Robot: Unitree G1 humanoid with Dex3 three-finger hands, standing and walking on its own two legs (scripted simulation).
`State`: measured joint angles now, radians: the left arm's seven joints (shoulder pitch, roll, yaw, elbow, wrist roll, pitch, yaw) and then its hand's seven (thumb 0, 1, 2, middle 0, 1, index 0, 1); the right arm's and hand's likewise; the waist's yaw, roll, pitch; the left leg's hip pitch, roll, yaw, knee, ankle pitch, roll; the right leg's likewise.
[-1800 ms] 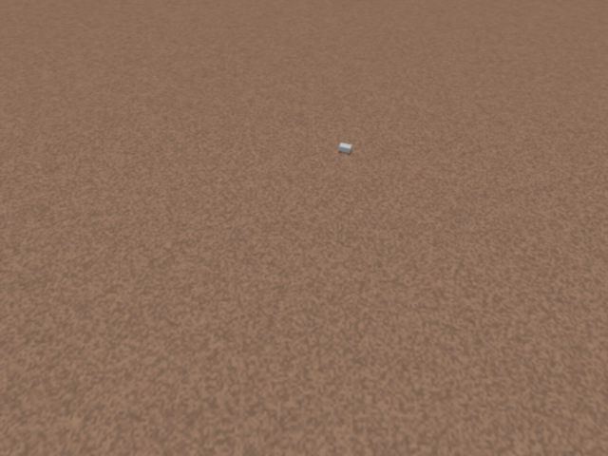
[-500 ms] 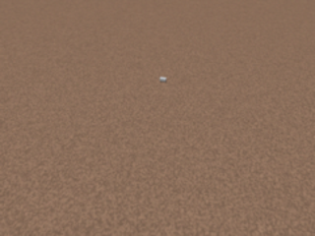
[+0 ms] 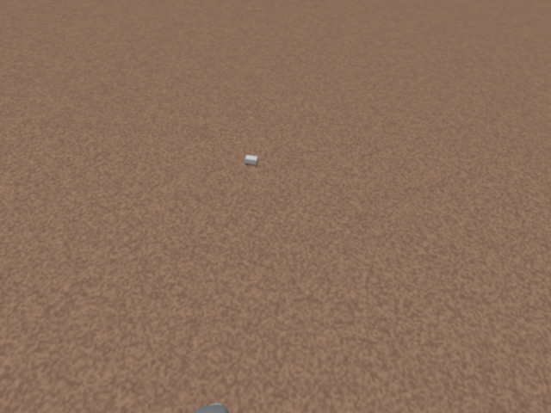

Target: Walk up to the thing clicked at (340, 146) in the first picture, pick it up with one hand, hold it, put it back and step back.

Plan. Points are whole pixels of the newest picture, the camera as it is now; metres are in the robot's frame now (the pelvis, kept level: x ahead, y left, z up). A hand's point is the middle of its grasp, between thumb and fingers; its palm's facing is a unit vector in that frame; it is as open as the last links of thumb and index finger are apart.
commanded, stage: walk up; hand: left
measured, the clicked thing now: (251, 159) +1.46 +0.18 -0.75
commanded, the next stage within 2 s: none
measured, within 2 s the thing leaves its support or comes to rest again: neither
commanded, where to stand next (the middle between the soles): +1.08 -0.04 m, yaw -4 degrees
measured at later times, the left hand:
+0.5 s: hand (173, 257) +0.41 +0.23 -0.11, palm faces -0.12 -0.90 -0.41, open 7.3 cm
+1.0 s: hand (168, 219) +0.54 +0.28 -0.15, palm faces -0.12 -0.94 -0.33, open 7.3 cm
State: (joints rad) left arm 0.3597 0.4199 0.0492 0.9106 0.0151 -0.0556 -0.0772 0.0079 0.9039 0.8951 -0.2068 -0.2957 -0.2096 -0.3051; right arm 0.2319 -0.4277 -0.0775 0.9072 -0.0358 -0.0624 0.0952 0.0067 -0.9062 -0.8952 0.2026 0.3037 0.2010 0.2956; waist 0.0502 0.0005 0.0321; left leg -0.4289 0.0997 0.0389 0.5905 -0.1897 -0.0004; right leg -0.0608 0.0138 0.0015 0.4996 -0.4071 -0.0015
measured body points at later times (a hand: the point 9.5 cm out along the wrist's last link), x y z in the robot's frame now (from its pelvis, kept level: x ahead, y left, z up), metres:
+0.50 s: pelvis +0.25 -0.03 -0.01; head +0.26 -0.06 +0.44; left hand +0.41 +0.28 -0.08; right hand +0.23 -0.36 -0.14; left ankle +0.15 +0.12 -0.67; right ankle +0.32 -0.15 -0.73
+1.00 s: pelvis +0.48 +0.01 +0.01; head +0.50 +0.04 +0.45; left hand +0.54 +0.33 -0.13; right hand +0.55 -0.32 -0.08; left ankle +0.55 +0.10 -0.73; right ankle +0.45 -0.15 -0.66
